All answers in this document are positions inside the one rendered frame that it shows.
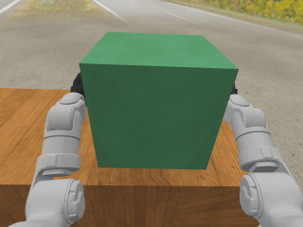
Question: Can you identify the carton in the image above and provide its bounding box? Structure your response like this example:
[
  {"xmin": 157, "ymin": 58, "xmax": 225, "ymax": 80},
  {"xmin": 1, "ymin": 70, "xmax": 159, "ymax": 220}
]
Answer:
[{"xmin": 79, "ymin": 31, "xmax": 239, "ymax": 170}]

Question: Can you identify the robot left hand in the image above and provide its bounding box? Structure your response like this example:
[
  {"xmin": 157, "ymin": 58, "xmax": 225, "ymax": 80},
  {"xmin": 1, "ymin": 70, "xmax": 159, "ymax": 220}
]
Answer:
[{"xmin": 70, "ymin": 73, "xmax": 87, "ymax": 107}]

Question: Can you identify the robot right upper arm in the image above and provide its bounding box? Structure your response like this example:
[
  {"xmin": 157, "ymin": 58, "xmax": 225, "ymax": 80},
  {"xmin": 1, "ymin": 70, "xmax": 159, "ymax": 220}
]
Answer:
[{"xmin": 240, "ymin": 172, "xmax": 303, "ymax": 227}]

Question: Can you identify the robot right hand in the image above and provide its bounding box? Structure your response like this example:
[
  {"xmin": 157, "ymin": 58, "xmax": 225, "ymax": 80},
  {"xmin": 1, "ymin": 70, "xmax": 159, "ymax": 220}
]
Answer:
[{"xmin": 231, "ymin": 83, "xmax": 238, "ymax": 95}]

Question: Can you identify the right robot forearm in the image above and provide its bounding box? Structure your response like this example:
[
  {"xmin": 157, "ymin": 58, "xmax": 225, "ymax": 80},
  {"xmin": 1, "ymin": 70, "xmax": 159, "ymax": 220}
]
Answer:
[{"xmin": 223, "ymin": 94, "xmax": 303, "ymax": 206}]

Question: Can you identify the left robot forearm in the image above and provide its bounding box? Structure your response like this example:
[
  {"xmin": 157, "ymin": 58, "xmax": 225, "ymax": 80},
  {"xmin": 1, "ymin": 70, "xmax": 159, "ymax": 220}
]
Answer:
[{"xmin": 25, "ymin": 92, "xmax": 86, "ymax": 219}]

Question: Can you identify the robot left upper arm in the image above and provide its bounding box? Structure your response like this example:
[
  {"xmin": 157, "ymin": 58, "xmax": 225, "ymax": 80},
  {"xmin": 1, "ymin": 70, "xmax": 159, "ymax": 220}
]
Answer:
[{"xmin": 9, "ymin": 178, "xmax": 85, "ymax": 227}]

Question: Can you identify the pedestal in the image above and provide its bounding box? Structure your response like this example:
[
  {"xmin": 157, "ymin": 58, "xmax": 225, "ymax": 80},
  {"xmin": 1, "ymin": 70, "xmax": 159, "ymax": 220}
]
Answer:
[{"xmin": 0, "ymin": 88, "xmax": 259, "ymax": 227}]

